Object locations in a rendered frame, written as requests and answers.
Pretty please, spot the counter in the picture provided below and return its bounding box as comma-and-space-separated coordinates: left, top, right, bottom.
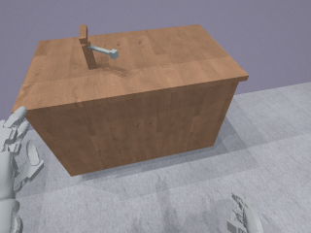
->
12, 24, 249, 177

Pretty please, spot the robot left forearm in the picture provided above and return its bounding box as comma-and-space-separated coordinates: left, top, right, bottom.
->
0, 198, 23, 233

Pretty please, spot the right robot hand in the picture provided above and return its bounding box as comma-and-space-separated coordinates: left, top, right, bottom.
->
226, 191, 265, 233

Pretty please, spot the left robot hand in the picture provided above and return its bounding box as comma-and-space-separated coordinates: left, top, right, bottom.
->
0, 106, 44, 200

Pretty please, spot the tap lever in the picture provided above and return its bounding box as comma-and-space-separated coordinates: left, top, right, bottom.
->
87, 45, 119, 59

